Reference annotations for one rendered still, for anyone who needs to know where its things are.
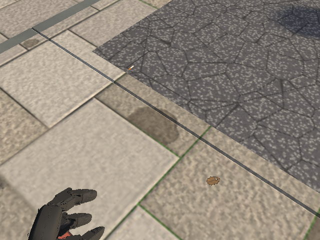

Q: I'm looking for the robot left hand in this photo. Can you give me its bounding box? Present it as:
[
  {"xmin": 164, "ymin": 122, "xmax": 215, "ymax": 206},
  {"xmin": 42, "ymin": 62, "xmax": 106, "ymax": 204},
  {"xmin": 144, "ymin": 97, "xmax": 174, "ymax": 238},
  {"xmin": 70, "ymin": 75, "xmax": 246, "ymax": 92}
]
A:
[{"xmin": 27, "ymin": 187, "xmax": 105, "ymax": 240}]

